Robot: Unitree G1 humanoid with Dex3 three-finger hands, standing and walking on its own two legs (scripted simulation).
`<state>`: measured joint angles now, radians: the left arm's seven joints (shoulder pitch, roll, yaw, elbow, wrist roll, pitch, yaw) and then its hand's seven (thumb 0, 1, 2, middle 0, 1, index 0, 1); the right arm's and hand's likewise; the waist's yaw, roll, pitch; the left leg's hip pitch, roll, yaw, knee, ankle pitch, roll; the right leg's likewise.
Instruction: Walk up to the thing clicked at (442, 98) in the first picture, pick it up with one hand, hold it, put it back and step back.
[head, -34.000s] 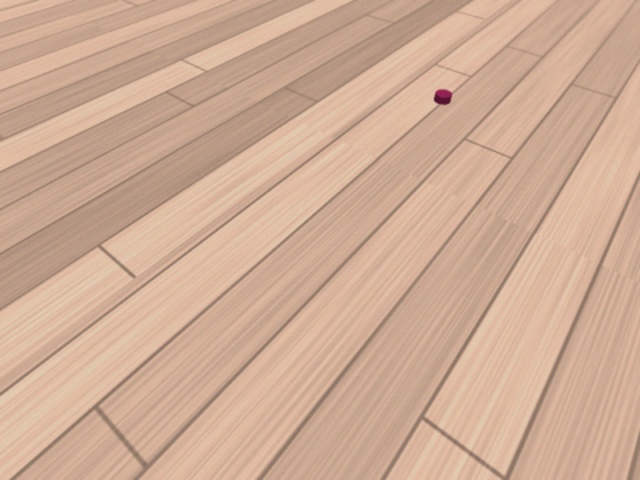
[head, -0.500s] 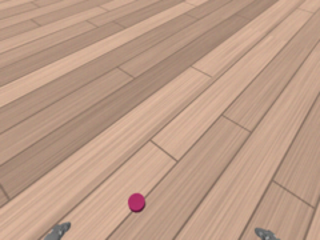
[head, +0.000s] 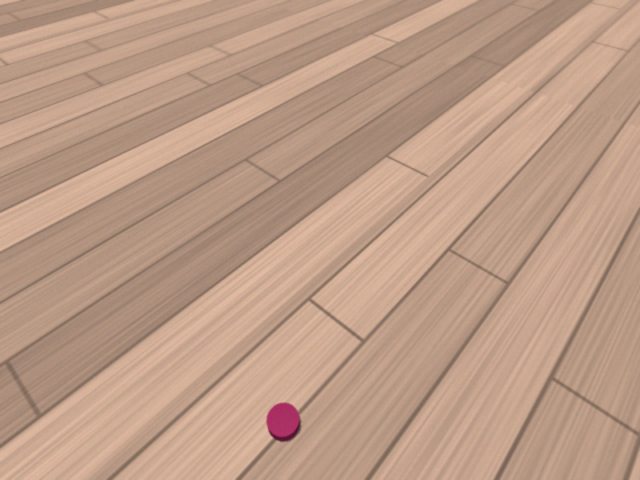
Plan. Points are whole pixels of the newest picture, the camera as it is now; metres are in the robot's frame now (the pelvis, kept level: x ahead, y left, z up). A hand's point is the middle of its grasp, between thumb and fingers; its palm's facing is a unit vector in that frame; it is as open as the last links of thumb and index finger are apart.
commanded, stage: stand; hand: left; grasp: from above
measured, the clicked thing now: (283, 421) +0.43 +0.13 -0.76
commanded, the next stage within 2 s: step back in 1.74 s
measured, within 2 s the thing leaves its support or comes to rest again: neither
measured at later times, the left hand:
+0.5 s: hand out of the picture +0.06 +0.22 -0.16, palm faces +0.01 -0.94 -0.33, open 7.4 cm
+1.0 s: hand out of the picture +0.09 +0.22 -0.15, palm faces -0.01 -0.94 -0.34, open 7.4 cm
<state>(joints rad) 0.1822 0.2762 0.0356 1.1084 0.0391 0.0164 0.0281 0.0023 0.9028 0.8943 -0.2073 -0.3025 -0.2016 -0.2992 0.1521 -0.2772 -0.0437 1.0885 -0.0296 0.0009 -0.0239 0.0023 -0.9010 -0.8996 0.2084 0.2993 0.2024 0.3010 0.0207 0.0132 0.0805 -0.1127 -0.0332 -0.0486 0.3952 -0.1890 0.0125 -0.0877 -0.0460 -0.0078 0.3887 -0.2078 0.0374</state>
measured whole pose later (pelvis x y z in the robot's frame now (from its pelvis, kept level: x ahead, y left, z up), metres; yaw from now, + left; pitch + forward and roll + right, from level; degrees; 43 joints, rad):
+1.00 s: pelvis +0.01 -0.03 +0.00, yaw +0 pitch -3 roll +0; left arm 0.11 0.31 0.03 1.13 0.02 0.00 0.01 0.00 0.90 0.89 -0.21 -0.30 -0.20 -0.30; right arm 0.12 -0.33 -0.02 1.14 -0.02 0.00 -0.01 0.00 -0.90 -0.90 0.21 0.30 0.20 0.30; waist 0.00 0.02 0.08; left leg -0.10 0.01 -0.06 0.32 -0.17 -0.03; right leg -0.08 0.00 -0.02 0.33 -0.19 0.00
